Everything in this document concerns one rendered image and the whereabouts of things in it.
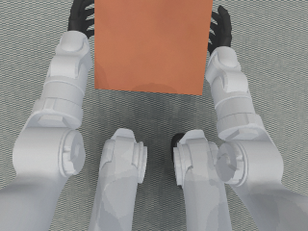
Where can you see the left robot hand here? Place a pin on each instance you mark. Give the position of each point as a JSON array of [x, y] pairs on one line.
[[77, 20]]

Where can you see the left robot upper arm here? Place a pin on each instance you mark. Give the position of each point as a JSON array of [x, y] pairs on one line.
[[43, 158]]

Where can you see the left robot forearm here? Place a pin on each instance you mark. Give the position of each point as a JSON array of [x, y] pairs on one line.
[[64, 88]]

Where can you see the carton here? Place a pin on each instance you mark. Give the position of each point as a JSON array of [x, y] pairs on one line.
[[151, 45]]

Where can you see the right robot hand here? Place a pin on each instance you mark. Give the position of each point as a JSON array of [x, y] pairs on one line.
[[222, 32]]

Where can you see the right robot foot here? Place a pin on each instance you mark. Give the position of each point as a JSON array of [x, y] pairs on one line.
[[176, 138]]

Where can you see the right robot thigh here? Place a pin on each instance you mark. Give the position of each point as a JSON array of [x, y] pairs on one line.
[[204, 193]]

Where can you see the right robot upper arm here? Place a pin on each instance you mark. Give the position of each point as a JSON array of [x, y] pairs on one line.
[[254, 169]]

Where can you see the right robot forearm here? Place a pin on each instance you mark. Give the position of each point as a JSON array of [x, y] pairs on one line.
[[237, 119]]

